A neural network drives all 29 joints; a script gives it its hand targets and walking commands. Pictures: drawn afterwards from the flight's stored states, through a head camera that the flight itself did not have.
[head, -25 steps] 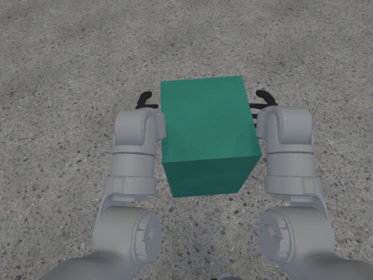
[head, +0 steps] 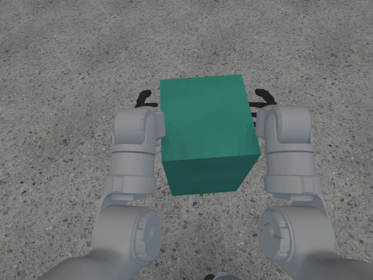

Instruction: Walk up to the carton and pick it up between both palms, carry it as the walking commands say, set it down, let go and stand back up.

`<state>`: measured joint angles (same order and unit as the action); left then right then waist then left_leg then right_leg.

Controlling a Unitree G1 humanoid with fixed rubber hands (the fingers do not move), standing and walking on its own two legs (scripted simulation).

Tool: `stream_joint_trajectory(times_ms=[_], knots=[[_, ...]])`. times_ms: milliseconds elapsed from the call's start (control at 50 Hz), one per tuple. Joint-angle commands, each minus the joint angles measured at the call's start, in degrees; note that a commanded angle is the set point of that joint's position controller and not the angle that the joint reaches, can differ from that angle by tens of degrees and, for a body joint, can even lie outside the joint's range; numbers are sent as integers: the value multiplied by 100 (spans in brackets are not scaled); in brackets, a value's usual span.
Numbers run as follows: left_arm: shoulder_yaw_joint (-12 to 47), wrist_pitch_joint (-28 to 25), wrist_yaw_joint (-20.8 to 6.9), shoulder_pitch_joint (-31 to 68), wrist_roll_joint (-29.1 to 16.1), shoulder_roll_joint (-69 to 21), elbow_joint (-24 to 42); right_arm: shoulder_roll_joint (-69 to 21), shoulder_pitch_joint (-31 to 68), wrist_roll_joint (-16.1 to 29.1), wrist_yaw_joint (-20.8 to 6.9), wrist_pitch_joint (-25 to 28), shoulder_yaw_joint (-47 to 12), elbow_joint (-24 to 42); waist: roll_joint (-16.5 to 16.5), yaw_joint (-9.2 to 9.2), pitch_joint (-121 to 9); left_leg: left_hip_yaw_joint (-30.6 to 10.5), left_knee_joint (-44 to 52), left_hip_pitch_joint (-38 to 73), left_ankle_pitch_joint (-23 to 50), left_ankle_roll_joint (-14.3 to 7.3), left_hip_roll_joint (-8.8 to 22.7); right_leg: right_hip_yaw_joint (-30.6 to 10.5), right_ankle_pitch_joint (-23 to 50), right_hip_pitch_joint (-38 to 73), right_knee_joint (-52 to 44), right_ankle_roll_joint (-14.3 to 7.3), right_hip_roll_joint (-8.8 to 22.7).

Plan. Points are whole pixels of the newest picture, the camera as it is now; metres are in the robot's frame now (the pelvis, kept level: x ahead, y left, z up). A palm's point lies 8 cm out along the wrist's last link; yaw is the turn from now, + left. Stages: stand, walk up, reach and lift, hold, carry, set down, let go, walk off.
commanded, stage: carry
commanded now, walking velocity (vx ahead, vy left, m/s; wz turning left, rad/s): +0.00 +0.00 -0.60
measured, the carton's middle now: (202, 142) +0.41 +0.00 +0.02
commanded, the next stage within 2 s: none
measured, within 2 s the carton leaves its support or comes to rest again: neither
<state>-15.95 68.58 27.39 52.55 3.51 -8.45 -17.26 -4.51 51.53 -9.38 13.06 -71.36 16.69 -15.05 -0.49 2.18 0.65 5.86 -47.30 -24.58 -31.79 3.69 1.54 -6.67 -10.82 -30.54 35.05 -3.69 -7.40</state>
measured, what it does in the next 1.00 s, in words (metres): steps to the right, turning right: left foot, then right foot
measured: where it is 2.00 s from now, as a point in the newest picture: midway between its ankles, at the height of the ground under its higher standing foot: outside the picture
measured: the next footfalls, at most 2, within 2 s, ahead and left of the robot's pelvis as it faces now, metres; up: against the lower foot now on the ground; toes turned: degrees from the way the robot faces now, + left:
left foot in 0.08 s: -0.03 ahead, +0.10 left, +0.00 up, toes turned +4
right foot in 0.30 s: +0.05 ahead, -0.21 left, +0.00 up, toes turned -5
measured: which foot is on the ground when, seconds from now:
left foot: up 0.00-0.06, down 0.08-0.32, up 0.34-0.54, down 0.56-0.84, up 0.86-1.00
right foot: down 0.00-0.08, up 0.10-0.28, down 0.30-0.56, up 0.58-0.80, down 0.82-1.00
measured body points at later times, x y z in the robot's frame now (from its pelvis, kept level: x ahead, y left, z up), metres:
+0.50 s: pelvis -0.04 -0.09 +0.00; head +0.01 -0.09 +0.44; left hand +0.37 -0.07 +0.11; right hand +0.31 -0.31 +0.11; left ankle -0.07 +0.04 -0.70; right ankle +0.01 -0.21 -0.72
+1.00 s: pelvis -0.11 -0.16 -0.01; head -0.06 -0.19 +0.44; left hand +0.30 -0.26 +0.10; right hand +0.18 -0.48 +0.10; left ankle -0.08 -0.04 -0.71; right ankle -0.10 -0.31 -0.72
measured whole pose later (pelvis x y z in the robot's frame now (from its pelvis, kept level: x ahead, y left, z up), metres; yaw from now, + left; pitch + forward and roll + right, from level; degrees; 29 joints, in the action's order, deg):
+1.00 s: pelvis -0.11 -0.16 -0.01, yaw -31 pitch +5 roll +0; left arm -16.2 68.6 28.0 52.7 3.5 -9.1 -20.4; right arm -3.3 51.2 -9.4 12.0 -71.9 16.7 -17.7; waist -0.2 2.0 2.0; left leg 5.5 -47.9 -23.7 -32.6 3.5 4.3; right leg -7.8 -11.2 -30.4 37.2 0.5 -4.8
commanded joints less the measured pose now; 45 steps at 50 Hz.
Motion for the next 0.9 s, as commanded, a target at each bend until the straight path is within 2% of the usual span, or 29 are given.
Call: stream_joint_trajectory(times_ms=[0,40,60,80,100,160,180,200,260,280,300,320,340,380,420,460,480,500,520,540,560,580,600,640,740,780,820,840,880], knots=[[2384,103,-2912,4691,-2310,-5842,474,-6672,3850,2902,-1600,206,-2834,-232,-743,-260,-3679,-394,1384,1862,1408,-68,92,-1646,3964,1822,-95,-389,1407],[2283,148,-2970,4721,-2346,-5801,127,-6443,4287,2927,-1583,276,-2843,-150,133,-316,-3472,-887,1721,3471,3687,-690,983,-947,1755,-1,590,140,820],[2372,137,-2947,4991,-2356,-5895,145,-6378,4637,2919,-1561,366,-2711,-124,1549,-280,-3334,-1610,1688,3899,5810,-1259,2177,-36,-1735,-958,1674,271,220],[2301,171,-3005,4516,-2387,-5970,-63,-6390,3985,2846,-1542,311,-2711,-247,820,-287,-3102,-1102,1510,3923,6676,-1548,2755,170,-2034,-1361,2497,213,712],[2208,186,-3031,4502,-2313,-5967,-231,-6452,4632,2932,-1569,313,-2760,-73,680,-224,-3040,-816,1394,3492,6611,-1577,2784,151,-1865,-1140,2998,261,822],[2598,186,-3057,4861,-2563,-6160,108,-6376,4530,2770,-1598,333,-2714,132,895,-176,-2708,-77,1048,3083,6224,-1105,2177,668,-1416,-1015,1905,287,897],[2455,298,-3110,4043,-2458,-6254,-171,-6443,3526,2528,-1594,223,-2641,-133,592,-218,-2694,-28,849,3074,6182,-997,2081,661,-1601,-671,1328,209,769],[2395,323,-3131,3944,-2458,-6267,-363,-6358,3652,2518,-1565,201,-2675,-38,1153,-217,-2749,244,729,3017,6244,-878,1993,917,-1397,-372,1031,207,649],[2297,258,-3192,4237,-2550,-6274,-477,-6328,4072,2533,-1421,231,-2798,236,495,-179,-3160,491,-463,2395,6011,-320,1480,761,563,1043,-243,70,450],[2341,242,-3215,4080,-2528,-6282,-399,-6227,4211,2546,-1442,281,-2852,562,393,-115,-3169,377,-862,1497,4537,-68,1210,-123,1864,1842,-266,-112,835],[2129,321,-3269,3613,-2423,-6279,-886,-6261,4054,2426,-1413,258,-2792,400,-1064,-126,-3173,276,-1416,95,1576,173,800,-1301,4873,2780,51,-382,1484],[1963,359,-3297,3464,-2300,-6100,-1069,-6266,3869,2399,-1448,230,-2852,185,-1672,-178,-2996,100,-1790,-989,-1101,293,227,-2394,6942,3319,43,-612,2035],[2039,209,-3264,3739,-2293,-6140,-846,-6232,4680,2625,-1468,316,-3064,657,-1379,-112,-3220,-293,-1449,-809,-938,341,57,-2253,6443,3276,-67,-614,1872],[2193,149,-3133,4145,-2140,-6064,-330,-6377,4378,2695,-1603,250,-2905,178,-590,-128,-3102,-420,-814,-668,-782,306,-72,-2185,4841,2972,-220,-533,1646],[2205,100,-3010,4281,-2074,-5974,118,-6605,4207,2824,-1664,196,-2861,-72,-1052,-116,-3309,-354,-66,-126,-517,274,-270,-2510,4722,2764,-408,-550,1670],[2303,127,-2987,4419,-2145,-5889,183,-6556,3928,2759,-1669,192,-2703,-299,-1187,-157,-3445,-365,565,560,3,116,-144,-2167,4233,2349,-423,-483,1691],[2326,163,-2935,3942,-2033,-5896,-76,-6536,3560,2743,-1652,193,-2690,-387,-839,-220,-3376,-258,1337,1324,459,19,-102,-1741,3837,1862,-318,-310,1437],[2359,84,-2934,4653,-2156,-5814,227,-6625,4070,2785,-1683,257,-2697,-345,-829,-270,-3426,-268,1926,2317,1508,-140,121,-1415,2980,1080,-156,-82,1194],[2281,123,-2952,4457,-2173,-5826,77,-6510,4140,2797,-1661,250,-2647,-292,-39,-347,-3537,-793,2027,3552,2883,-540,946,-632,1263,-170,562,242,706],[2284,157,-2925,4087,-2107,-5866,-65,-6417,3963,2890,-1693,283,-2689,-303,1647,-264,-3234,-1713,1819,4187,5752,-982,2340,310,-2135,-1602,1839,309,87],[2467,129,-2954,4801,-2281,-5973,246,-6493,4522,2945,-1674,353,-2707,-27,967,-248,-2981,-1229,1645,3695,6499,-1339,2762,378,-2163,-1540,2564,324,793],[2530,158,-2964,4958,-2446,-6125,239,-6525,4305,2882,-1675,297,-2643,-144,1122,-186,-2882,-710,1538,3179,6745,-1260,2522,470,-1872,-1298,2880,351,810],[2603,136,-3005,5053,-2474,-6189,135,-6378,4765,2924,-1674,351,-2692,170,640,-197,-2684,-402,1589,2715,5775,-1332,2560,590,-1467,-1195,2749,395,944],[2595,286,-3048,4464,-2464,-6366,-108,-6321,3896,2644,-1630,245,-2395,-186,1142,-141,-2421,35,1364,2407,5213,-1088,2127,763,-1331,-818,2383,320,950],[2310,405,-3185,3897,-2470,-6369,-625,-6275,3329,2330,-1551,118,-2354,-304,1215,-251,-2792,382,303,2729,5777,-622,1842,1272,-831,206,194,229,557],[2179,333,-3203,3754,-2389,-6209,-580,-6251,3387,2337,-1546,139,-2516,-184,305,-141,-3031,327,-768,1520,4146,-125,1400,23,1074,1675,-417,68,835],[2159,333,-3249,3668,-2365,-6253,-677,-6418,3679,2397,-1514,224,-2680,213,-1252,-234,-2901,183,-1663,-1033,-1091,328,366,-2023,6303,3312,5,-416,2058],[2158,183,-3228,4324,-2385,-6064,-411,-6311,4903,2657,-1536,320,-2880,623,-1526,-148,-3268,-288,-1431,-925,-920,304,201,-1849,6444,3257,2,-468,1858],[2268,125,-3126,4659,-2302,-6072,-298,-6233,5488,2889,-1598,358,-2946,761,-1204,-85,-3015,-385,-832,-717,-666,319,79,-1757,5169,2964,-154,-526,1741]])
